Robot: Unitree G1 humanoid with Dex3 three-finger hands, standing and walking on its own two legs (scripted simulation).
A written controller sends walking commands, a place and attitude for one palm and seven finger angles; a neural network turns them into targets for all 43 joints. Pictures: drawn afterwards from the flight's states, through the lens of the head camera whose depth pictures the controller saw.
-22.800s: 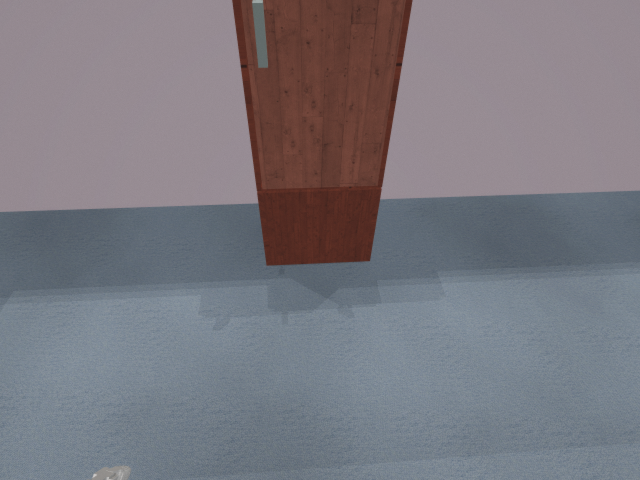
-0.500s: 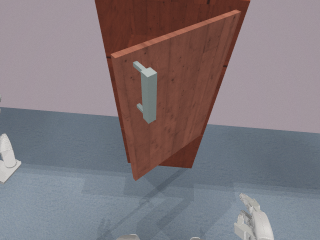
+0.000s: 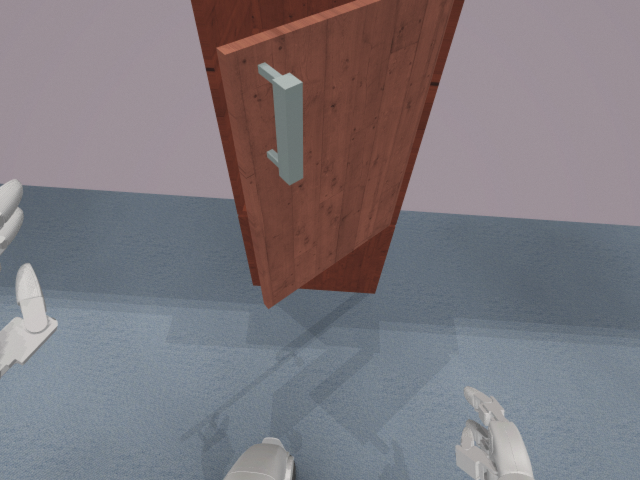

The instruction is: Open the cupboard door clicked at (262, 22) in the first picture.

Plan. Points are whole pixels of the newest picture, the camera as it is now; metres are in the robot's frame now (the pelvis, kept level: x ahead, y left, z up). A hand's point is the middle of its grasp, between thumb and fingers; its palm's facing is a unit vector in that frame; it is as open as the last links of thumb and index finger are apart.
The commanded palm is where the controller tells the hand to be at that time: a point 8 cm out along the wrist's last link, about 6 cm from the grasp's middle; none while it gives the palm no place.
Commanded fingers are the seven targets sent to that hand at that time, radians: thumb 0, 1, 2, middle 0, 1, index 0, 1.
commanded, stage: stop stepping back and stand still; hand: left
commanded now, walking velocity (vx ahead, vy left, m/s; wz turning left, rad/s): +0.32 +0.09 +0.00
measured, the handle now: (279, 126) +0.49 +0.11 +0.16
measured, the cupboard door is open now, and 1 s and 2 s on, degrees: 43 43 43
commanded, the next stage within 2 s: let the arm hang, fingers relaxed in 1.56 s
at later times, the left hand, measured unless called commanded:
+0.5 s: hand out of the picture +0.11 +0.26 +0.16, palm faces +0.47 -0.75 -0.47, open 7.4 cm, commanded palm +0.06 +0.29 +0.19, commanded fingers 0.00 0.90 0.90 -0.20 -0.30 -0.20 -0.30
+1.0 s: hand out of the picture +0.10 +0.29 +0.16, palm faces +0.42 -0.78 -0.46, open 7.4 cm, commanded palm +0.04 +0.33 +0.19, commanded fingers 0.00 0.90 0.90 -0.20 -0.30 -0.20 -0.30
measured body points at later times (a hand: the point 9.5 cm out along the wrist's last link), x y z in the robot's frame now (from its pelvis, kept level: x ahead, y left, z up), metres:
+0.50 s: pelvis -0.07 -0.01 +0.01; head -0.08 -0.02 +0.46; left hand +0.08 +0.30 +0.19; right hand +0.09 -0.25 -0.08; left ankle -0.05 +0.10 -0.67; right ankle -0.06 -0.10 -0.73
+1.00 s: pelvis -0.09 +0.03 +0.01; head -0.09 +0.03 +0.46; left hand +0.07 +0.33 +0.18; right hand +0.08 -0.20 -0.08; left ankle -0.11 +0.14 -0.73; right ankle -0.06 -0.10 -0.73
